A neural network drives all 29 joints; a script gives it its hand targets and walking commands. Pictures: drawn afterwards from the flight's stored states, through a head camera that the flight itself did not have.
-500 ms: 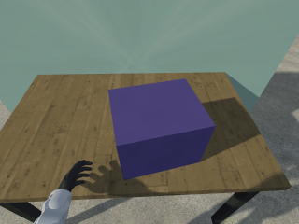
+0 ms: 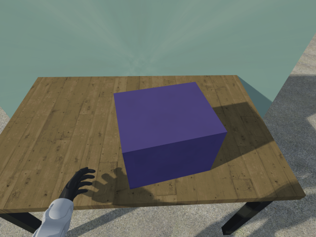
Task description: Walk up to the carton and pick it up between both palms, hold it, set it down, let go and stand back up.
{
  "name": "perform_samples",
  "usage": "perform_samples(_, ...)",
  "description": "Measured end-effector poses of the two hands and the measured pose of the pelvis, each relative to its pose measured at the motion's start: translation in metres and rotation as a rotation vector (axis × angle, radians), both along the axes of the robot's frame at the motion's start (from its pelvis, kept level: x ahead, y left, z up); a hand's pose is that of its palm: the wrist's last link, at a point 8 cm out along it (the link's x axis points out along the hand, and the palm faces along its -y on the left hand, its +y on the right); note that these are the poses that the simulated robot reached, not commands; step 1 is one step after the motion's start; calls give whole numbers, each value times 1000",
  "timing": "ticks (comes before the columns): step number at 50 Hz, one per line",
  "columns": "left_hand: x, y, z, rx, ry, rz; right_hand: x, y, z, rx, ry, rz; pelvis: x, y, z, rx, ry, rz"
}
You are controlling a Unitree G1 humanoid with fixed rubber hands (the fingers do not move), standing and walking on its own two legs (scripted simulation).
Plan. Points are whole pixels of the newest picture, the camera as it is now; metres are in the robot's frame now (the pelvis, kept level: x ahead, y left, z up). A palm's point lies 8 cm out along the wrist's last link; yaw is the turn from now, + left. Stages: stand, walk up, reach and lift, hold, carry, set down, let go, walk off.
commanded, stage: stand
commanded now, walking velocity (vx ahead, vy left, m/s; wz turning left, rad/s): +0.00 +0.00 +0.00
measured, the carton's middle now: (163, 133) +0.43 -0.01 -0.01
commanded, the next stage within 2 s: none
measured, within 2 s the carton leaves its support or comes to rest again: neither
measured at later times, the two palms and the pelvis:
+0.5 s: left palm (67, 195) +0.24 +0.25 -0.04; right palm out of the picture +0.08 -0.30 -0.10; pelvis +0.00 +0.01 +0.00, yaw +0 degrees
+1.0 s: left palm (65, 194) +0.24 +0.25 -0.03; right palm out of the picture +0.09 -0.29 -0.11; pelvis +0.01 +0.01 +0.00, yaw +0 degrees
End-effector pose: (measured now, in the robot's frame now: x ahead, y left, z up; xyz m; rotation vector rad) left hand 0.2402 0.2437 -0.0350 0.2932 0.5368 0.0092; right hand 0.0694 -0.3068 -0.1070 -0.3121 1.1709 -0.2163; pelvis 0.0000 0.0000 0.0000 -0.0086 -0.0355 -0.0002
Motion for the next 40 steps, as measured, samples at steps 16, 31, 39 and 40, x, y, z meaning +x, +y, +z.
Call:
perform_samples(16,1,4,0,-5,-1,-2,10,7,3,3,-33,4,2,5,0,1,0,0)
perform_samples(31,2,7,0,-3,3,-8,16,14,4,12,-41,13,1,8,1,0,10,1)
perform_samples(39,2,8,0,-6,1,10,17,15,3,11,-38,20,3,8,1,3,7,4)
perform_samples(40,2,8,0,-3,1,7,18,15,2,10,-40,20,3,8,1,2,7,5)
